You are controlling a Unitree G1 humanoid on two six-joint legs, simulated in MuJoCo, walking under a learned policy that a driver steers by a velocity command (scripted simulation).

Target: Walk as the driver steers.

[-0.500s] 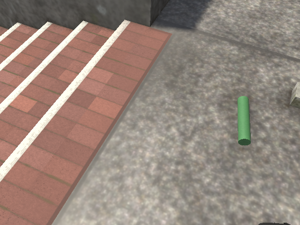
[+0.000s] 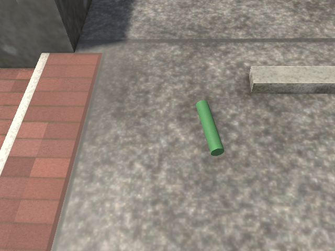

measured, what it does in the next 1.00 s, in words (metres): steps on the spot: left foot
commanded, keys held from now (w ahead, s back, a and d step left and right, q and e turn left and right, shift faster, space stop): e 0.06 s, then no key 0.84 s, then w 0.10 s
